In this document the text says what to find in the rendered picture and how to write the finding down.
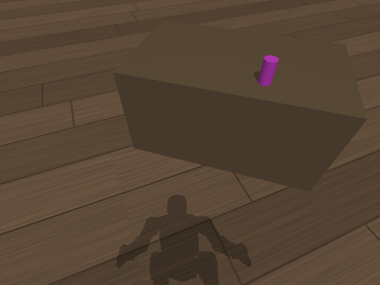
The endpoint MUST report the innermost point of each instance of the can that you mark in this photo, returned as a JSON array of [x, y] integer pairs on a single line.
[[268, 69]]

